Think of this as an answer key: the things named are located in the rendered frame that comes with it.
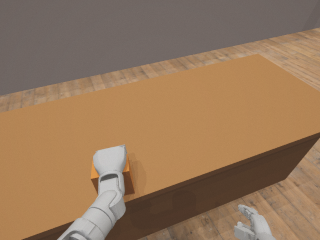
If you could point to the right robot hand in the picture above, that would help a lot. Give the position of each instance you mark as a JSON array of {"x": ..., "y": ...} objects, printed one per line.
[{"x": 258, "y": 224}]

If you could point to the left robot hand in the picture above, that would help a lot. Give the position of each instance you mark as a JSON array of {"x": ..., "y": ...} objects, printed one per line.
[{"x": 110, "y": 159}]

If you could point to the sponge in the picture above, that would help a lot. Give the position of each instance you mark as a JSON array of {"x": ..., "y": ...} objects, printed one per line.
[{"x": 127, "y": 175}]

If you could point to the table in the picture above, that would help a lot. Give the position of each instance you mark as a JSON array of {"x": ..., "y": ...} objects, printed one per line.
[{"x": 196, "y": 139}]

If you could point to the left robot forearm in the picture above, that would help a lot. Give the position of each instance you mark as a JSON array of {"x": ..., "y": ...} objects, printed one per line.
[{"x": 101, "y": 216}]

